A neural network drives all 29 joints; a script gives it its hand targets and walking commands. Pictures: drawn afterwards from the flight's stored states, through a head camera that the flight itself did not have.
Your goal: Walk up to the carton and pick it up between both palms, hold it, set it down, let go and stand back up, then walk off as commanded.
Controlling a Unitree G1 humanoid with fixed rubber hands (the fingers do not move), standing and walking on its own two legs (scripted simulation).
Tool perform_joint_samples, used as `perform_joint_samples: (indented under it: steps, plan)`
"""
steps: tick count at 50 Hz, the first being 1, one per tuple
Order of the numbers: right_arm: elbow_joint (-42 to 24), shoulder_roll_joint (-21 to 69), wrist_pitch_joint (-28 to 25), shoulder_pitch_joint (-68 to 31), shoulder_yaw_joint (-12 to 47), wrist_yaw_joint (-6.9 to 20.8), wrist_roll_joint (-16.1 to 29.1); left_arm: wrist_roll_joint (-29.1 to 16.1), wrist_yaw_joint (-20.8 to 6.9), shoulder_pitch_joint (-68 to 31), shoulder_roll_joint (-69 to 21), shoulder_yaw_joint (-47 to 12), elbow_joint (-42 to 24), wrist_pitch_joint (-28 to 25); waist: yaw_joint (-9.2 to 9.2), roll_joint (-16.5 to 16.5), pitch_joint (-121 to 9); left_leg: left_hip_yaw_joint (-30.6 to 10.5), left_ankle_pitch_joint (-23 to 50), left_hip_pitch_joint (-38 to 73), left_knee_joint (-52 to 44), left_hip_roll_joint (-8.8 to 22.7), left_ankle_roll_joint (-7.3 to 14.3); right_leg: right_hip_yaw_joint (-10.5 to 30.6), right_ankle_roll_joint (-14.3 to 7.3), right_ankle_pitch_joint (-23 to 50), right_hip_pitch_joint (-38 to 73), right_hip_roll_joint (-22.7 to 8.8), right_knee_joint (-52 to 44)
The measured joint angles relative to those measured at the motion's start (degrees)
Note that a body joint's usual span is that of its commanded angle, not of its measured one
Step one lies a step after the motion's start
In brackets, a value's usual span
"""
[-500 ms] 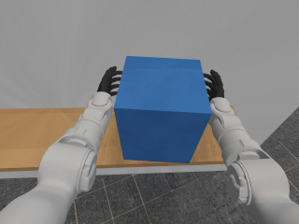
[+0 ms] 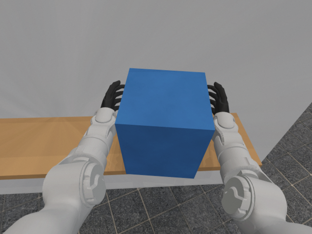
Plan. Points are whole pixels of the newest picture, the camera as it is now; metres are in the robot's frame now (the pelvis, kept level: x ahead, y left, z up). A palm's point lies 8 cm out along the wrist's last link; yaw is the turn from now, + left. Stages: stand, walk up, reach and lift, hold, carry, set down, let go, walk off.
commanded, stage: reach and lift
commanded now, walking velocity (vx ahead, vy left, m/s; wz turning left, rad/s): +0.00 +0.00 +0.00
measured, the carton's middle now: (163, 126) +0.42 -0.03 +0.06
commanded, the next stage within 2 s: none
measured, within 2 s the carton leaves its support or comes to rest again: leaves its support in 0.10 s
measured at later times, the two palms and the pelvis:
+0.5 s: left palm (107, 108) +0.44 +0.12 +0.12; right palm (220, 109) +0.41 -0.18 +0.13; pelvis +0.01 +0.00 +0.00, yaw +0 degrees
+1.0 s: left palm (104, 107) +0.41 +0.12 +0.15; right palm (226, 106) +0.39 -0.18 +0.17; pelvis +0.00 +0.00 +0.00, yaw +0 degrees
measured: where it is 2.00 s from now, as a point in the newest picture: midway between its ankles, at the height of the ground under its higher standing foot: outside the picture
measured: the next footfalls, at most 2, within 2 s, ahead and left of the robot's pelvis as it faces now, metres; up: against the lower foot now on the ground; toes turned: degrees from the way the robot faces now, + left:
none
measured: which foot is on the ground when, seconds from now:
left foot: down 0.00-1.00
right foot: down 0.00-1.00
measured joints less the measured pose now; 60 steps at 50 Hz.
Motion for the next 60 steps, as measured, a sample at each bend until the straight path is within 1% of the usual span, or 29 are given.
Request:
perform_joint_samples:
  steps: [3,8,15,24,27,30,37,42,46,52,56,60]
  plan:
    - [-0.64,1.07,0.23,0.67,-2.15,0.71,-2.34,0.74,-0.65,0.95,-0.10,0.95,0.00,0.26,0.14,0.00,0.72,0.00,-0.05,1.66,-0.01,0.00,0.00,0.00,0.01,0.01,1.70,-0.01,-0.11]
    - [-1.33,1.82,1.23,0.66,-4.21,1.72,-4.06,0.78,-0.71,1.32,-0.10,1.07,-0.04,1.92,0.59,0.00,1.16,0.00,0.02,2.94,-0.02,0.00,0.00,0.00,0.03,0.11,3.00,-0.01,-0.13]
    - [-2.02,2.08,2.39,0.66,-5.52,2.75,-5.09,0.78,-0.85,1.31,-0.21,1.06,-0.50,3.81,0.84,0.00,1.16,0.00,-0.06,3.70,-0.15,0.00,0.00,-0.01,0.03,-0.07,3.70,-0.01,-0.13]
    - [-3.39,2.30,2.60,0.65,-5.75,2.81,-4.95,0.78,-0.86,1.30,-0.65,1.06,-1.98,4.48,0.49,0.00,1.17,0.00,-0.70,3.90,-0.37,0.00,0.00,-0.05,0.03,-0.83,3.80,-0.03,-0.13]
    - [-3.62,2.31,2.16,0.65,-5.50,2.78,-4.36,0.78,-0.86,1.30,-0.73,1.06,-2.69,4.48,0.27,0.00,1.17,0.00,-1.01,4.00,-0.37,0.00,0.00,-0.07,0.06,-1.13,3.90,-0.04,-0.13]
    - [-3.66,2.32,1.47,0.65,-4.36,1.96,-3.00,0.78,-0.88,1.56,-0.79,1.06,-3.89,4.47,0.01,-0.01,1.16,0.00,-1.26,4.17,-0.37,0.00,0.00,-0.08,0.10,-1.38,4.09,-0.05,-0.14]
    - [-3.63,1.39,1.43,1.05,1.24,0.72,2.06,0.78,-1.03,5.01,-1.61,1.07,-8.54,4.89,-0.27,-0.01,1.14,0.01,-1.52,5.64,-0.57,0.00,0.00,-0.10,0.16,-1.53,5.74,-0.08,-0.70]
    - [-3.62,0.68,2.20,1.82,4.72,0.25,5.74,-0.60,-1.03,7.96,-2.72,0.91,-13.01,7.24,-0.41,-0.01,1.14,0.01,-1.52,7.21,-0.60,0.01,0.00,-0.10,0.16,-1.35,7.49,-0.09,-1.10]
    - [-3.61,0.19,3.33,2.15,5.78,0.16,7.80,-1.18,-0.95,8.58,-3.18,0.31,-15.29,10.10,-0.62,0.00,1.14,0.00,-1.34,8.46,-0.61,0.01,0.00,-0.10,0.16,-1.06,8.83,-0.09,-1.30]
    - [-3.58,-0.20,6.45,2.14,5.81,0.15,8.92,-1.18,-0.83,8.58,-3.61,0.15,-16.60,14.51,-0.67,0.00,1.15,0.00,-0.72,10.21,-1.20,0.01,0.00,-0.10,0.16,-0.68,10.32,-0.09,-1.37]
    - [-3.60,-0.26,8.48,2.14,5.56,0.14,8.32,-1.18,-0.81,8.37,-3.69,0.14,-16.62,16.80,-0.20,0.00,1.23,0.00,-0.30,10.68,-1.80,0.01,0.00,-0.11,0.16,-0.50,10.52,-0.09,-1.37]
    - [-3.64,-0.27,8.99,2.07,5.37,0.15,8.12,-1.18,-0.79,7.85,-3.68,0.14,-17.19,18.27,0.48,0.00,1.29,0.00,-0.13,10.73,-2.19,0.01,0.00,-0.10,0.16,-0.49,10.38,-0.09,-1.38]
